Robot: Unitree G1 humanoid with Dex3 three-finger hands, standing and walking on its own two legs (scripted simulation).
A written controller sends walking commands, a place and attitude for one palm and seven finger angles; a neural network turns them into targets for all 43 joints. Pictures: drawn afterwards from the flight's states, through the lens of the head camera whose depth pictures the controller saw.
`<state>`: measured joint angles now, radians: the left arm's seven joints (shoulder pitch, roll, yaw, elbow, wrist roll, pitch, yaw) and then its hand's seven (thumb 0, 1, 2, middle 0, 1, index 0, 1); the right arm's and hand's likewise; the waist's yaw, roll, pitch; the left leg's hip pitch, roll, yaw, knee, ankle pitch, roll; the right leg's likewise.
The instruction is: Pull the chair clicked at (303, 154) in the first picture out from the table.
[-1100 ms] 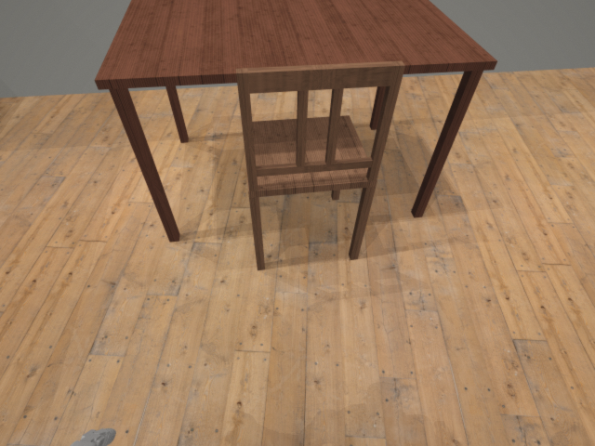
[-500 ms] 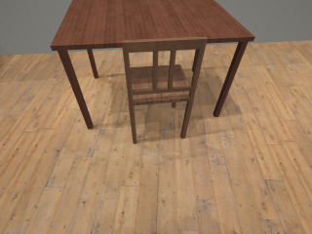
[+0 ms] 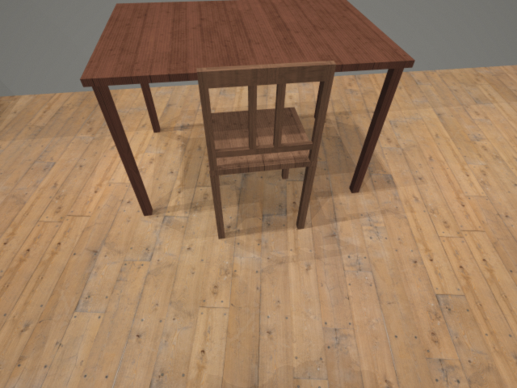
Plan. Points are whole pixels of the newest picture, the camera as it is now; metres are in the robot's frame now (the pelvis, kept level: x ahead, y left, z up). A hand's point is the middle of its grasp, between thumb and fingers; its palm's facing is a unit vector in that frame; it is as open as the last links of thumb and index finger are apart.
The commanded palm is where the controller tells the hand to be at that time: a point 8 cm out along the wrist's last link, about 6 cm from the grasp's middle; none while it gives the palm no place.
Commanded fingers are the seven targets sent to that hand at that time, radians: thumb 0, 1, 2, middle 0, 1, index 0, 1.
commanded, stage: look at it before walking up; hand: left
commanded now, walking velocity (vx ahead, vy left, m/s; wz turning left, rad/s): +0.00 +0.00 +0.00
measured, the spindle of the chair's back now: (252, 118) +0.95 +0.07 -0.12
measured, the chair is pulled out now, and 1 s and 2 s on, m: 0.00 0.00 0.00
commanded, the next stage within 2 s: walk to a spot facing it in 0.44 s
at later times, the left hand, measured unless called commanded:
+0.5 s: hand out of the picture +0.07 +0.25 -0.16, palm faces -0.03 -0.94 -0.33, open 7.4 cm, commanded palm none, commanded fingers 0.00 0.90 0.90 -0.20 -0.30 -0.20 -0.30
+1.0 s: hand out of the picture +0.06 +0.17 -0.18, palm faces -0.13 -0.95 -0.27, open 7.4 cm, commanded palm none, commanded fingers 0.00 0.90 0.90 -0.20 -0.30 -0.20 -0.30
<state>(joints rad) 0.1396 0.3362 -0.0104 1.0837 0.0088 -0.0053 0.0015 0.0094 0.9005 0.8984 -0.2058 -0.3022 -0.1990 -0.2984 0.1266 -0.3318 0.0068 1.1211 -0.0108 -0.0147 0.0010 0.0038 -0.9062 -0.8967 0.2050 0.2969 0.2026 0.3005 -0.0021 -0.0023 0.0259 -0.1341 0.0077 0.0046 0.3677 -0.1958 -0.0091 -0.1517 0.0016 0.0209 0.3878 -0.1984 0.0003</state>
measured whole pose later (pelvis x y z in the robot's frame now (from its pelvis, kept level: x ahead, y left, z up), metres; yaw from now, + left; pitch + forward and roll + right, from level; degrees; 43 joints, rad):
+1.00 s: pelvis -0.01 -0.02 -0.02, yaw -11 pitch -1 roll +1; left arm 0.26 0.20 0.03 0.94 0.02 0.04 0.00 0.01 0.90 0.90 -0.20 -0.30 -0.20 -0.30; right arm 0.15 -0.23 -0.05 0.98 -0.01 0.06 -0.01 0.00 -0.91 -0.90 0.20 0.30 0.20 0.30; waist 0.03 0.03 0.10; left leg -0.41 0.05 0.03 1.03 -0.45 -0.04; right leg -0.32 0.05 0.00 0.63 -0.29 -0.07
